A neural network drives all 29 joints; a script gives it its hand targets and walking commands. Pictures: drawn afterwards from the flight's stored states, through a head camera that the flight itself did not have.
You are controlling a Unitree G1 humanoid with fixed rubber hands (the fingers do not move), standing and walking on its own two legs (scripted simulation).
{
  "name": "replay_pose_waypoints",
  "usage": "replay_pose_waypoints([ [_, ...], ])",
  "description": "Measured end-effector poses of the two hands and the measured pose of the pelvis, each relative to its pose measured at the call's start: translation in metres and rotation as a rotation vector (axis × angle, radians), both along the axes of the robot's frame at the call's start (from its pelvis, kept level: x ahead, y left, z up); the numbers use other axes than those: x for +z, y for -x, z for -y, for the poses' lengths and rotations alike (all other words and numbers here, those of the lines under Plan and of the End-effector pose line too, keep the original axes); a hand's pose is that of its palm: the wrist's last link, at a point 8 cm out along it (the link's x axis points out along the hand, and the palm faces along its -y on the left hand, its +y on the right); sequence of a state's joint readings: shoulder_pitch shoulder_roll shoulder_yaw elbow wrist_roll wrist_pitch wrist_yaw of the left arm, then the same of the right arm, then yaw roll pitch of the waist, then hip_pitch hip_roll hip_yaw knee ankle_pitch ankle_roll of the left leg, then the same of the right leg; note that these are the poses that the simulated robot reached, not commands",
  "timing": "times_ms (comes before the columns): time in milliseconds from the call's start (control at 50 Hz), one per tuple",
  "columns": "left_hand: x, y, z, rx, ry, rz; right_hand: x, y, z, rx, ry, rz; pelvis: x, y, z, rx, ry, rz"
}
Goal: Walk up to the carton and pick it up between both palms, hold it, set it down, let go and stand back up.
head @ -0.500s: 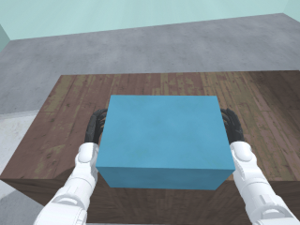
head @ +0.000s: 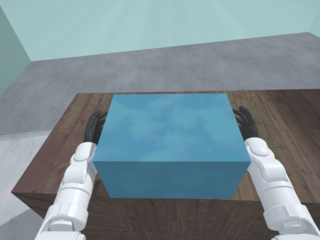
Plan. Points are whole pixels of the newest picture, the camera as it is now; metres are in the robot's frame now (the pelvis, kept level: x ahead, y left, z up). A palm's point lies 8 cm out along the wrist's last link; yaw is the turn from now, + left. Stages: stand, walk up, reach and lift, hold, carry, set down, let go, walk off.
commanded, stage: reach and lift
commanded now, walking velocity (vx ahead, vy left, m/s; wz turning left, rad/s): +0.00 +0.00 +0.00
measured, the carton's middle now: (169, 144) +0.35 +0.02 +0.09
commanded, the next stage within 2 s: hold in 1.12 s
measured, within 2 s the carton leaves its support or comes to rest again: neither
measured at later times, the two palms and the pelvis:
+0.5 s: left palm (72, 138) +0.32 +0.25 +0.14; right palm (239, 124) +0.36 -0.14 +0.16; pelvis -0.02 +0.02 +0.00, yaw +0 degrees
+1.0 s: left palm (80, 125) +0.35 +0.24 +0.16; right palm (245, 121) +0.36 -0.16 +0.16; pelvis +0.00 +0.02 +0.00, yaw +0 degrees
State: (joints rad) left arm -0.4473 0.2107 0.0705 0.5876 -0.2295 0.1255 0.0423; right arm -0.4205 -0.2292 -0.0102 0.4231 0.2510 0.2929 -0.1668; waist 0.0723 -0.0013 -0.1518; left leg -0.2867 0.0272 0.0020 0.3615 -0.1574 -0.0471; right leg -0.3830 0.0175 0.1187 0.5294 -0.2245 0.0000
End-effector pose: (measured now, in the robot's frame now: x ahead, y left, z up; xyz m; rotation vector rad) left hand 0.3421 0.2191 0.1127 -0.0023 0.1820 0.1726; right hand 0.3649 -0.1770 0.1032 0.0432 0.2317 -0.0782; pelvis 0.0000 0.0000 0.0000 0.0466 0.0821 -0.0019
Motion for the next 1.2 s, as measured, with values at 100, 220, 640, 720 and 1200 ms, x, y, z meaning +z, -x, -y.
replay_pose_waypoints([
  [100,0.009,0.005,-0.005,0.003,0.031,-0.007,0.011,0.004,-0.004,0.005,0.017,-0.004,0.0,0.003,0.0,-0.001,0.0,0.019],
  [220,0.017,0.014,-0.014,0.016,0.067,-0.011,0.024,0.008,-0.014,0.014,0.024,-0.009,0.001,0.008,-0.003,-0.001,0.003,0.04],
  [640,0.042,0.012,-0.034,0.035,0.104,0.005,0.061,0.0,-0.035,0.016,-0.023,0.012,0.002,0.016,-0.019,0.005,0.011,0.059],
  [720,0.041,0.005,-0.031,0.021,0.097,-0.008,0.059,-0.001,-0.031,0.002,-0.022,0.001,0.003,0.012,-0.02,0.005,0.013,0.057],
  [1200,0.055,0.0,-0.022,-0.009,0.063,-0.017,0.07,0.004,-0.022,-0.027,-0.046,0.005,0.004,0.006,-0.021,0.003,0.016,0.089],
])
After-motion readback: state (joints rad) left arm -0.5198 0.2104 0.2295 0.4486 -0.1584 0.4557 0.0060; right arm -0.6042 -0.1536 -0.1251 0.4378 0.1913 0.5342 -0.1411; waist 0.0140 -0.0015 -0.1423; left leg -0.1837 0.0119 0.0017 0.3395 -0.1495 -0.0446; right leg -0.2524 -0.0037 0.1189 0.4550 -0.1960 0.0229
